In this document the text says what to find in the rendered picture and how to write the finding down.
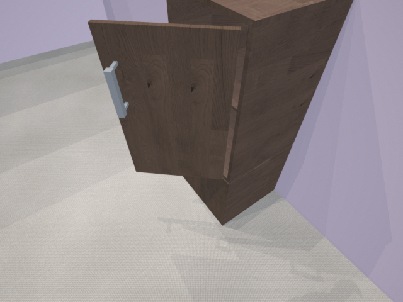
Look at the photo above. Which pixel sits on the cupboard door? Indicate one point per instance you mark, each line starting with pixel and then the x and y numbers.
pixel 178 80

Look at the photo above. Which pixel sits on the handle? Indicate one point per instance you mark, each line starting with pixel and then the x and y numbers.
pixel 113 86

